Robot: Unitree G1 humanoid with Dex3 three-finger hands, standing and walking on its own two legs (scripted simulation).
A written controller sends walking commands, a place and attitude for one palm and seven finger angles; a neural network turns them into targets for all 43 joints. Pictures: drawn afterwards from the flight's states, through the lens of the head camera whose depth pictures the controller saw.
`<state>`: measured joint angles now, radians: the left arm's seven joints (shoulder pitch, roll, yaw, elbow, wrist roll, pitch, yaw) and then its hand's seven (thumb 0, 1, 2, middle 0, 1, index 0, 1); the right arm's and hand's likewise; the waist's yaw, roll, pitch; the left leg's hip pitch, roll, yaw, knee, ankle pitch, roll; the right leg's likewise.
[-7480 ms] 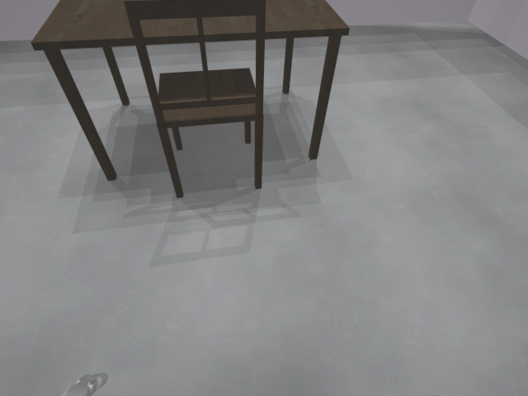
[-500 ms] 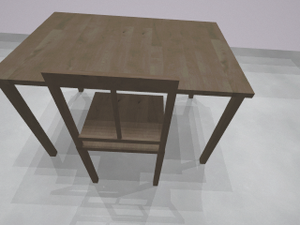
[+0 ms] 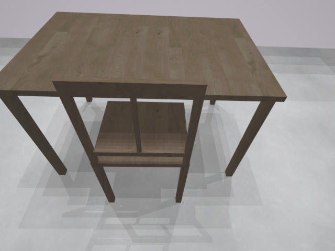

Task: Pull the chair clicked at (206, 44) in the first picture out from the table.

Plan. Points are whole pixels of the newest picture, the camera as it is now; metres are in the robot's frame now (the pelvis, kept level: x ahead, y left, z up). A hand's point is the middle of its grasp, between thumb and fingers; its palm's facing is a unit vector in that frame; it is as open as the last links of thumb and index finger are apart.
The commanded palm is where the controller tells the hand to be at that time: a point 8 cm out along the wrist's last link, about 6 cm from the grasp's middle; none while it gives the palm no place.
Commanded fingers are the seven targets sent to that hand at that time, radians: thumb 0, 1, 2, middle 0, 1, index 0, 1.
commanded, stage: look again from close up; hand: left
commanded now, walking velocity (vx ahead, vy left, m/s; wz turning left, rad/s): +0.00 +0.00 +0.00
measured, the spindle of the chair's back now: (136, 127) +0.52 +0.14 -0.08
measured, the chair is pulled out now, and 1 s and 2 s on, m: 0.00 0.00 0.00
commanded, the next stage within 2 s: shuffle to correct the standing spot in 0.70 s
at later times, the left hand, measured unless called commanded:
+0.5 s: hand out of the picture -0.03 +0.14 -0.18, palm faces +0.05 -0.99 -0.15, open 7.4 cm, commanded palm none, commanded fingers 0.00 0.90 0.90 -0.20 -0.30 -0.20 -0.30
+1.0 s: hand out of the picture -0.02 +0.12 -0.18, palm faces +0.05 -0.99 -0.16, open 7.4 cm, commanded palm none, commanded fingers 0.00 0.90 0.90 -0.20 -0.30 -0.20 -0.30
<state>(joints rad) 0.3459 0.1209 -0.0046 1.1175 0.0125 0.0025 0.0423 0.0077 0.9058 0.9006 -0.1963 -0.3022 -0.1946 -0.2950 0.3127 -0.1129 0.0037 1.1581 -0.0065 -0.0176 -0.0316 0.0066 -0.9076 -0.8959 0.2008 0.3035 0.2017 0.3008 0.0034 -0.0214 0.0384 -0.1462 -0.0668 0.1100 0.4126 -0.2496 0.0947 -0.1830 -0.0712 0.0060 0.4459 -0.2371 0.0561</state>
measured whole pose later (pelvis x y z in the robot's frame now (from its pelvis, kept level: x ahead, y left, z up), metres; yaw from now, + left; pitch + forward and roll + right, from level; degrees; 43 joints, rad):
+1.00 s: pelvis +0.02 -0.04 +0.00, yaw +1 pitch +0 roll +1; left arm 0.36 0.11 0.02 1.11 0.03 0.01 0.02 0.01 0.91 0.90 -0.20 -0.30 -0.19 -0.30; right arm 0.34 -0.11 -0.02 1.16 -0.01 -0.01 -0.03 0.01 -0.91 -0.90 0.20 0.30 0.20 0.30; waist -0.01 -0.02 0.00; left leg -0.15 -0.04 0.09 0.43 -0.28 0.05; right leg -0.21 -0.05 -0.02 0.52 -0.31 0.01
